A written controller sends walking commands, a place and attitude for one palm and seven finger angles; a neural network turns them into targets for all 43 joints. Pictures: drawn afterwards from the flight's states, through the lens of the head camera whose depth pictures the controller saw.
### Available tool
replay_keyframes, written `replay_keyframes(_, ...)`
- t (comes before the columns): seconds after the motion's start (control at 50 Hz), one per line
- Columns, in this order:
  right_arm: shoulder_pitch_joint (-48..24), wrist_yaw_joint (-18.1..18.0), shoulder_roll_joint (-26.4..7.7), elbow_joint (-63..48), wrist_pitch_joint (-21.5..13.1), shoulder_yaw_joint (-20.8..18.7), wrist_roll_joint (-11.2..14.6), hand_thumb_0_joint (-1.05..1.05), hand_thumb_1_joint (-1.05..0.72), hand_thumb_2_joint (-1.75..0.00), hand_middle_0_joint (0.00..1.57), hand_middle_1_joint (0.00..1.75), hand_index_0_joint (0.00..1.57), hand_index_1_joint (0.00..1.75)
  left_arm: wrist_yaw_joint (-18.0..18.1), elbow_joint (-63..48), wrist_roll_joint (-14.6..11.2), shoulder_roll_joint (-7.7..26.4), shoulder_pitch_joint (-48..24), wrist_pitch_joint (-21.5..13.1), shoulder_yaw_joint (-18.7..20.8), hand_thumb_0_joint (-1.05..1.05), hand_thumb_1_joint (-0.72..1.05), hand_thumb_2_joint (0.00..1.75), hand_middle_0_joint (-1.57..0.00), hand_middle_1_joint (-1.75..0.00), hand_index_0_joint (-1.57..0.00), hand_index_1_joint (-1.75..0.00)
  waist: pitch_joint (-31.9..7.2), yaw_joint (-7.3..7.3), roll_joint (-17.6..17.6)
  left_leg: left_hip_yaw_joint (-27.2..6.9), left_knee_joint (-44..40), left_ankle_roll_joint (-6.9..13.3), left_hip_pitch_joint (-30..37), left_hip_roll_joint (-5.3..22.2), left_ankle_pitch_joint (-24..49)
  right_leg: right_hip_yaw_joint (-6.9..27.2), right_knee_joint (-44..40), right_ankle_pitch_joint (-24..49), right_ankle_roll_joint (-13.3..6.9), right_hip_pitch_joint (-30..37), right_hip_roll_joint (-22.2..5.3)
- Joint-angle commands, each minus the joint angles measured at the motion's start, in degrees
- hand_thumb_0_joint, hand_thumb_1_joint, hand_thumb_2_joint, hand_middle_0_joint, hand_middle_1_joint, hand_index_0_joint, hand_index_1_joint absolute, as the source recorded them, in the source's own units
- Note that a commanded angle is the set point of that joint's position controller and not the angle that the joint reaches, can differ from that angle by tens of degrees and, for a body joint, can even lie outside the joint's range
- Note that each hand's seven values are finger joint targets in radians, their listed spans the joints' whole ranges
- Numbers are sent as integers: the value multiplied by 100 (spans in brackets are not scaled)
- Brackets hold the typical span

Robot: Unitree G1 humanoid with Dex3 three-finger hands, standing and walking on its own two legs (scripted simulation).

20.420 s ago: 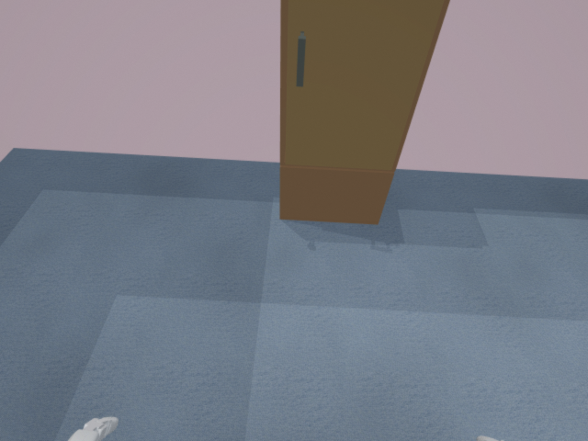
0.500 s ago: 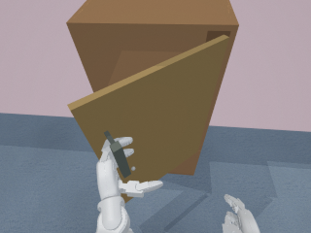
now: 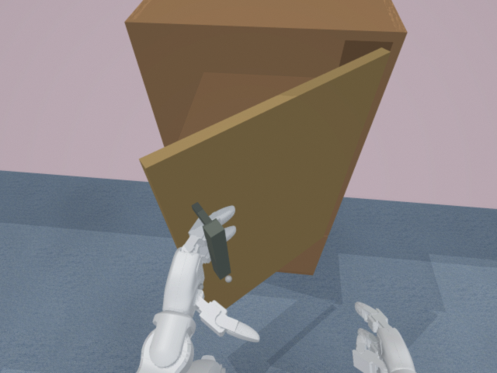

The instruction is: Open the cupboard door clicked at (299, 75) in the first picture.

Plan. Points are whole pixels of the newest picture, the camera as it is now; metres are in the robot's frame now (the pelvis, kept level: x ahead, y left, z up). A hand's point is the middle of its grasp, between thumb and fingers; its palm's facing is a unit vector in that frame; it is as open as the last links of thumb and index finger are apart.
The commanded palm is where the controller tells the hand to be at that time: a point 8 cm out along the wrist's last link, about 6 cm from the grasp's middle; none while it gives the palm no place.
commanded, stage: slide the hand sideways off the handle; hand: left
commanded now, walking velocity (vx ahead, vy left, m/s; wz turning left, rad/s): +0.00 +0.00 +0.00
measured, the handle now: (211, 242) +0.30 +0.08 +0.07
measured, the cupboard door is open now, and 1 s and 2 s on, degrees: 42 43 43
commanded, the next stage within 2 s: draw the hand back to the body in 1.06 s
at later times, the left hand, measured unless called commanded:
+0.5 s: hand (217, 306) +0.21 +0.06 +0.07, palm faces -0.14 -0.99 +0.00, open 16.0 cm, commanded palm +0.19 +0.12 +0.07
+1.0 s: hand (175, 330) +0.18 +0.11 +0.06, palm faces -0.06 -1.00 -0.04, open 16.0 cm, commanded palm +0.14 +0.18 +0.07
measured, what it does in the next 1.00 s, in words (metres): stands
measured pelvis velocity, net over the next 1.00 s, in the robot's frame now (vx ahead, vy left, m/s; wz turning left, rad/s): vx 0.00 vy -0.01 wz -0.01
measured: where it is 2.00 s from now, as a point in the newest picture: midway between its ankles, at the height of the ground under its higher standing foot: outside the picture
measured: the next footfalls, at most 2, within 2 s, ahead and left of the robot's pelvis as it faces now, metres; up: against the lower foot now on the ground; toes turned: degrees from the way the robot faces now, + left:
none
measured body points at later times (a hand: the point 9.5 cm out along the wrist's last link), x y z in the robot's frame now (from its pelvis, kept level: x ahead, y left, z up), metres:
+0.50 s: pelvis +0.00 +0.01 -0.01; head +0.03 +0.00 +0.44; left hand +0.21 +0.11 +0.07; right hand +0.17 -0.20 -0.08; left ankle +0.03 +0.13 -0.68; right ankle -0.02 -0.10 -0.68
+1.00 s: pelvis +0.00 -0.01 -0.01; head +0.04 -0.03 +0.43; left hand +0.18 +0.16 +0.07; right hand +0.18 -0.25 -0.09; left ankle +0.03 +0.13 -0.68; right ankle -0.02 -0.10 -0.68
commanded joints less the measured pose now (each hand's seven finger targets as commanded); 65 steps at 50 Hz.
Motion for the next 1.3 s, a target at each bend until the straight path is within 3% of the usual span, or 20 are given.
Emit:
replay_keyframes(0.0, -284, -83, -514, -1175, -375, -232, 184, 0, -90, -90, 20, 30, 20, 30, -1002, -1724, -606, -661, -485, -550, -531, 0, -50, 30, -15, -30, -15, -30, -1151, -193, -255, -30, -705, 267, 1283, -205, 1053, 188, -990, 1923, -14, 224, 148)
replay_keyframes(0.02, -307, -97, -530, -1213, -395, -221, 207, 0, -90, -90, 20, 30, 20, 30, -896, -1668, -744, -658, -378, -445, -366, 0, -50, 30, -15, -30, -15, -30, -1014, -171, -469, -65, -775, 248, 1213, -195, 859, 141, -1067, 1651, 4, 186, 168)
replay_keyframes(0.06, -359, -104, -561, -1247, -419, -221, 203, 0, -90, -90, 20, 30, 20, 30, -558, -1623, -753, -576, -211, -325, -60, 0, -50, 30, -15, -30, -15, -30, -906, -86, -685, -127, -851, 223, 1143, -178, 754, 56, -1028, 1398, -3, 140, 203)
replay_keyframes(0.14, -260, 8, -534, -1344, -387, -250, 102, 0, -90, -90, 20, 30, 20, 30, 22, -1834, -187, -499, -107, -365, -141, 0, -50, 30, -15, -30, -15, -30, -933, -92, -597, -128, -729, 217, 1002, -162, 810, 65, -761, 1375, -21, -130, 180)
replay_keyframes(0.16, -262, 28, -554, -1357, -357, -272, 92, 0, -90, -90, 20, 30, 20, 30, 98, -1807, -53, -372, 105, -392, -47, 0, -50, 30, -15, -30, -15, -30, -992, 1, -520, -134, -727, 205, 941, -155, 850, 73, -694, 1344, -51, -98, 183)
replay_keyframes(0.22, -256, 80, -524, -1439, -286, -254, 84, 0, -90, -90, 20, 30, 20, 30, 131, -1898, 91, -366, 235, -422, -121, 0, -50, 30, -15, -30, -15, -30, -962, -3, -392, -73, -691, 204, 878, -156, 701, 111, -681, 1223, -65, -186, 184)
replay_keyframes(0.32, -244, 61, -511, -1575, -214, -240, 124, 0, -90, -90, 20, 30, 20, 30, -20, -2291, -106, -163, 753, -393, 51, 0, -50, 30, -15, -30, -15, -30, -1046, 86, -261, 4, -737, 201, 904, -163, 719, 136, -748, 1316, -72, 25, 214)
replay_keyframes(0.42, -197, -8, -552, -1578, -209, -210, 141, 0, -90, -90, 20, 30, 20, 30, -176, -2428, -276, -134, 817, -359, 100, 0, -50, 30, -15, -30, -15, -30, -739, -78, -479, -42, -690, 219, 794, -163, 573, 123, -793, 1245, -16, -105, 242)
replay_keyframes(0.46, -177, -28, -574, -1601, -235, -213, 148, 0, -90, -90, 20, 30, 20, 30, -236, -2442, -313, -101, 1011, -399, 126, 0, -50, 30, -15, -30, -15, -30, -671, -75, -522, -64, -664, 221, 722, -162, 557, 121, -773, 1216, -16, -124, 251)
replay_keyframes(0.54, -137, -53, -584, -1593, -283, -248, 129, 0, -90, -90, 20, 30, 20, 30, -392, -2540, -382, 153, 1229, -515, 412, 0, -50, 30, -15, -30, -15, -30, -807, -39, -488, -9, -521, 218, 632, -187, 549, 192, -728, 1233, 4, -153, 233)
replay_keyframes(0.56, -127, -55, -586, -1602, -296, -256, 132, 0, -90, -90, 20, 30, 20, 30, -430, -2654, -375, 177, 1273, -546, 400, 0, -50, 30, -15, -30, -15, -30, -926, -22, -320, -10, -492, 228, 683, -192, 694, 198, -668, 1385, -10, -109, 233)
replay_keyframes(0.66, -54, -82, -572, -1609, -278, -299, 163, 0, -90, -90, 20, 30, 20, 30, -643, -2740, -567, 498, 1852, -539, 873, 0, -50, 30, -15, -30, -15, -30, -1046, 65, -346, 75, -379, 225, 607, -223, 1000, 289, -668, 1888, 14, 157, 230)
replay_keyframes(0.86, -131, -253, -552, -1487, -325, -394, 241, 0, -90, -90, 20, 30, 20, 30, -1284, -2788, -1140, 867, 2466, -733, 1638, 0, -50, 30, -15, -30, -15, -30, -889, 48, -596, 97, -87, 195, 224, -272, 1020, 621, -777, 2496, 201, 371, 106)
replay_keyframes(1.0, -190, -369, -569, -1394, -387, -464, 300, 0, -90, -90, 20, 30, 20, 30, -1849, -2725, -1544, 1115, 2695, -946, 2081, 0, -50, 30, -15, -30, -15, -30, -866, 49, -474, 81, 76, 172, 66, -274, 918, 779, -788, 2410, 267, 288, 32)
replay_keyframes(1.06, -165, -390, -618, -1414, -499, -454, 319, 0, -90, -90, 20, 30, 20, 30, -2096, -2905, -1650, 819, 2506, -1036, 1634, 0, -50, 30, -15, -30, -15, -30, -925, -66, -423, 30, 137, 224, 125, -275, 964, 742, -739, 2365, 272, 133, 44)
replay_keyframes(1.1, -111, -409, -658, -1403, -551, -456, 329, 0, -90, -90, 20, 30, 20, 30, -2200, -2899, -1698, 835, 2424, -1045, 1546, 0, -50, 30, -15, -30, -15, -30, -887, -119, -450, -9, 131, 235, 120, -265, 866, 622, -703, 2107, 256, -53, 80)
replay_keyframes(1.14, -103, -432, -681, -1414, -584, -460, 327, 0, -90, -90, 20, 30, 20, 30, -2230, -2901, -1676, 878, 2336, -1008, 1495, 0, -50, 30, -15, -30, -15, -30, -837, -126, -457, -35, 126, 251, 101, -250, 782, 586, -696, 1810, 221, -200, 104)
replay_keyframes(1.22, -147, -478, -640, -1507, -518, -465, 359, 0, -90, -90, 20, 30, 20, 30, -1942, -3389, -1573, 1464, 2244, -792, 2088, 0, -50, 30, -15, -30, -15, -30, -1121, 111, -96, 15, -153, 254, 445, -230, 852, 498, -753, 1450, 101, 9, 183)
replay_keyframes(1.26, -192, -485, -602, -1569, -466, -435, 391, 0, -90, -90, 20, 30, 20, 30, -1770, -3445, -1537, 1457, 2330, -591, 2172, 0, -50, 30, -15, -30, -15, -30, -1042, 198, -25, -4, -367, 254, 580, -211, 816, 332, -774, 1304, 59, 72, 253)
replay_keyframes(1.28, -216, -473, -555, -1592, -456, -409, 417, 0, -90, -90, 20, 30, 20, 30, -1727, -3424, -1565, 1273, 2424, -497, 2082, 0, -50, 30, -15, -30, -15, -30, -891, 167, -36, -8, -465, 246, 650, -207, 723, 254, -829, 1211, 66, 17, 276)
